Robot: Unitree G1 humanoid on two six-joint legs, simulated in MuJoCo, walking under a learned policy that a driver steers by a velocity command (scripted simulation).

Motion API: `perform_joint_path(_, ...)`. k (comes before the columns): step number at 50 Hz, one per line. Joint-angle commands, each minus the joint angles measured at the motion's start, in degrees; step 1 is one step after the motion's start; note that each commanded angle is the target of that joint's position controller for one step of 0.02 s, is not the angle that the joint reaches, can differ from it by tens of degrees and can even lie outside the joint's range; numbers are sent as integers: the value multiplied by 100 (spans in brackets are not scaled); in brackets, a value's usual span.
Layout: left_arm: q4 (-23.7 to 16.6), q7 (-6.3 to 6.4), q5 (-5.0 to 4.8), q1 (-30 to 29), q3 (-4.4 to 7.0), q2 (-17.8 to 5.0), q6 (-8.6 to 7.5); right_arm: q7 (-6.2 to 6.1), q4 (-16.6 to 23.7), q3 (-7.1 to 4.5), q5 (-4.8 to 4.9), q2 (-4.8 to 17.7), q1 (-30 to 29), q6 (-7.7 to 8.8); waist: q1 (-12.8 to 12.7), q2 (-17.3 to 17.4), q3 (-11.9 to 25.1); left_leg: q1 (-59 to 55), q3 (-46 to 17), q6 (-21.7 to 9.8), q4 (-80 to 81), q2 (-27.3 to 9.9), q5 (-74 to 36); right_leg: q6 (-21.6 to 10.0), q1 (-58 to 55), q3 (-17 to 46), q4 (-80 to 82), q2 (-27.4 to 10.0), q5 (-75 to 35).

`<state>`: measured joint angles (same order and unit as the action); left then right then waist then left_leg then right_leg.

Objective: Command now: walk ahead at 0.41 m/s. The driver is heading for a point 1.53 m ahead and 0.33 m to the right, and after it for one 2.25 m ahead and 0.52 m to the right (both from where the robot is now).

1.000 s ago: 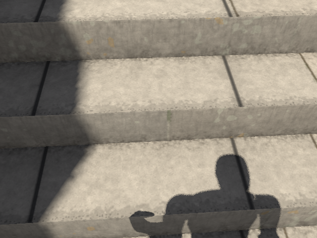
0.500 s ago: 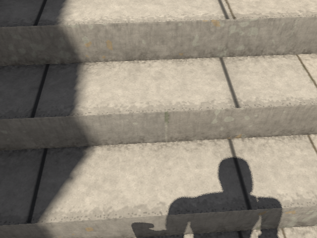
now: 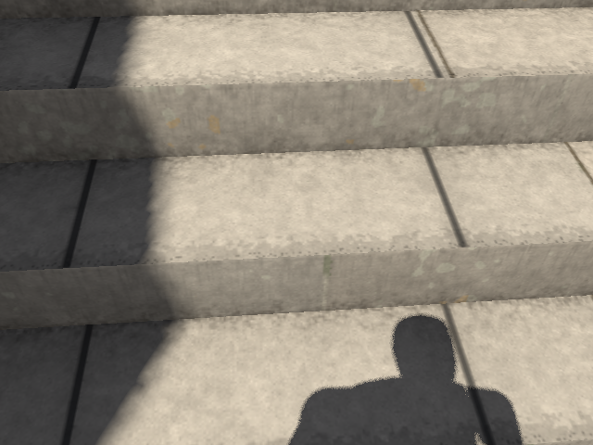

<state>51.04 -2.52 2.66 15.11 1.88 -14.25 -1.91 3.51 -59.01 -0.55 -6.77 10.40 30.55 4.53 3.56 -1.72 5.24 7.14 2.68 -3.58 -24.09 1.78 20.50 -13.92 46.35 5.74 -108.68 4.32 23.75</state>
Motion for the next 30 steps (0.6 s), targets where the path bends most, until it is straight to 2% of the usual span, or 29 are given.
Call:
perform_joint_path(1,-1198,-120,-26,-1585,-362,607,-134,139,-460,481,-199,-570,591,-229,-235,384,-975,-740,-1755,-1259,1273,-2018,211,-777,4527,220,-2430,-340,-300)
perform_joint_path(3,-1643,-134,-203,-2058,-475,619,-1,21,-81,384,-148,-171,-685,-177,-770,566,-829,1471,-495,-955,2106,-1245,-340,-592,2821,-739,-670,-732,-95)
perform_joint_path(4,-1835,-48,-328,-2424,-444,260,101,5,76,355,-48,92,-824,-34,-709,333,-470,2318,-300,-869,2434,-1040,-291,-335,1576,-1037,749,-842,-663)
perform_joint_path(5,-1801,-133,-237,-2673,-458,134,268,-26,418,325,97,327,-957,92,-738,572,-228,3920,-162,-1113,3250,-834,-924,53,-711,-1653,1759,-728,-1074)
perform_joint_path(6,-2051,-149,-227,-3265,-541,196,369,102,104,260,214,752,-242,128,-639,880,-275,3929,-617,-1364,3511,-1173,-2316,635,-1306,-1886,2113,-340,281)
perform_joint_path(7,-1746,-267,-174,-2488,-605,437,459,207,35,221,363,1148,14,189,-978,1576,-386,2820,-471,-1674,2749,-1528,-6233,905,-1167,-2266,2001,51,178)
perform_joint_path(8,-1473,-313,-175,-1858,-576,212,539,298,24,126,325,1441,19,256,-1064,1477,-304,1156,-234,-1535,1948,-1694,-8794,877,-523,-2176,2859,102,-51)
perform_joint_path(9,-1340,-359,-93,-1668,-558,124,562,326,-36,30,414,1516,151,251,-974,1541,-75,-326,-259,-1497,1333,-1849,-9724,818,-44,-2207,3986,249,240)
perform_joint_path(10,-1353,-338,-75,-1666,-549,131,562,377,-270,-13,321,1435,517,200,-822,1710,208,-957,-188,-1491,790,-1948,-10416,645,-198,-2101,4405,307,337)
perform_joint_path(11,-1121,-255,-81,-954,-448,-24,524,429,-495,-75,164,1325,597,148,-1091,1594,635,-768,-96,-1247,-500,-1745,-10772,316,-1162,-1383,4960,279,-92)
perform_joint_path(12,-535,-175,-206,102,-377,-348,531,628,-413,1,-269,909,1333,103,-1053,352,1826,1433,-663,-1179,-1814,-1282,-10028,-464,-3841,502,5446,-181,-726)
perform_joint_path(13,-38,-4,9,1718,-230,-726,519,682,-134,-36,-221,666,700,-34,-1676,-809,1887,3378,-1062,-895,-3723,-315,-5010,-1101,-5160,2982,7556,-1116,-187)
perform_joint_path(14,243,72,250,2552,-111,-872,339,662,-208,-160,233,505,10,-113,-1922,-1304,1070,4225,-1940,-723,-7711,407,-2642,-1244,-3975,4947,8849,-1889,946)
perform_joint_path(15,538,86,167,1986,-144,-746,70,522,43,-162,411,209,-605,-78,-1444,-711,-18,5519,-2263,-764,-9501,405,-2642,-736,-3210,4603,8703,-1873,1845)
perform_joint_path(16,672,-4,79,1034,-194,-252,-97,338,325,-53,370,4,-1106,-43,-928,-237,-289,5934,-2167,-960,-9987,354,-2555,-602,-2649,3656,8404,-1719,1461)
perform_joint_path(17,796,-100,20,257,-336,361,-177,217,579,-51,305,100,-1490,-84,-519,491,-281,6084,-2150,-1179,-9850,275,-2427,-433,-2360,2683,8439,-1605,891)
perform_joint_path(18,872,-145,35,-306,-483,863,-222,128,684,19,299,-20,-1505,-164,-124,737,-122,6035,-2036,-1310,-9581,92,-2387,-215,-2074,1856,8544,-1445,295)
perform_joint_path(19,918,-159,81,-585,-564,1125,-302,83,698,63,294,-36,-1352,-294,214,710,-70,5904,-1735,-1316,-9246,-127,-2435,-12,-1817,1131,8662,-1276,-342)
perform_joint_path(20,877,-139,64,-773,-545,1138,-383,56,667,108,328,-158,-1252,-377,367,387,-258,5978,-1527,-1266,-9195,-188,-1979,89,-1629,504,8816,-1092,-633)
perform_joint_path(21,880,-120,105,-743,-453,910,-419,97,662,123,396,-114,-1370,-393,335,311,-398,5841,-1101,-1158,-9034,-274,-1739,110,-1337,-2,9014,-1021,-713)
perform_joint_path(22,1011,-66,296,-274,-419,732,-440,164,658,146,483,-66,-1624,-340,167,-238,-442,6001,-659,-1089,-10203,-221,-1292,-5,-1338,-39,9211,-1000,-997)
perform_joint_path(23,1218,-100,460,271,-440,695,-386,204,869,221,502,-115,-2241,-303,6,-52,-565,6762,-624,-1193,-10807,-215,-1000,-67,-1668,201,9282,-1209,-991)
perform_joint_path(24,1324,-85,531,625,-493,800,-349,103,1191,318,599,-228,-2793,-248,-44,-123,-472,7268,-722,-1324,-10692,-336,-527,58,-2117,218,9339,-1374,-1300)
perform_joint_path(25,1446,-54,575,951,-516,811,-350,7,1355,376,591,-188,-3191,-214,-187,68,-339,7570,-716,-1340,-10169,-467,-441,168,-2668,163,9286,-1362,-1551)
perform_joint_path(26,1502,-11,557,1202,-505,703,-389,-48,1480,404,594,-131,-3469,-199,-281,94,-198,7660,-595,-1276,-9606,-607,-490,272,-3067,71,9247,-1320,-1931)
perform_joint_path(27,1553,-35,517,1452,-513,513,-427,-120,1726,373,607,140,-3909,-223,-384,342,42,7281,-376,-1079,-8198,-780,-1063,387,-3199,-32,9338,-1290,-1956)
perform_joint_path(28,1516,-8,459,1774,-491,406,-465,-155,1824,377,589,146,-4213,-266,-612,-28,47,6994,-124,-818,-7669,-825,-1257,338,-3221,-73,9465,-1247,-2353)
perform_joint_path(29,1208,-143,279,1353,-465,264,-440,-80,1955,430,538,70,-4746,-460,-583,-193,-190,5831,305,-599,-6557,-829,-395,216,-2310,-204,10264,-1505,-2562)
perform_joint_path(30,1181,-242,123,1493,-473,230,-427,8,2036,489,492,-81,-4968,-617,-651,-405,-254,4944,467,-446,-6175,-675,46,63,-1709,-176,10483,-1602,-2455)
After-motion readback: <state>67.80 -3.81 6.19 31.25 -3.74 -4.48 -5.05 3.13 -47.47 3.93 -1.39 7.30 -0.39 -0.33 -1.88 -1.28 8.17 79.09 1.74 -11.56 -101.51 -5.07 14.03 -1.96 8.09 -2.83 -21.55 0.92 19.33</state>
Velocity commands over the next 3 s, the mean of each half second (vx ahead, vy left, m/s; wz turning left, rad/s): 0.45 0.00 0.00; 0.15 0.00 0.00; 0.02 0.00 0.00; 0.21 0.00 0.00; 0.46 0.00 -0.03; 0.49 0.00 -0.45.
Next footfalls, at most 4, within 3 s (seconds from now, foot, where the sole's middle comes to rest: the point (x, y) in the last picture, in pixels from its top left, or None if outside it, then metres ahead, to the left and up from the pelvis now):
0.20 right None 0.23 -0.09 -0.60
0.68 left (214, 393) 0.52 0.13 -0.44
1.08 right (344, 378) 0.54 -0.10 -0.44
2.22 right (318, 203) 0.82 -0.07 -0.27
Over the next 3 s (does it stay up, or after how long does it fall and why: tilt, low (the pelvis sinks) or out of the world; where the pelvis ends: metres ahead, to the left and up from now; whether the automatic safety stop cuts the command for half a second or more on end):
stays up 1.05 0.06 0.64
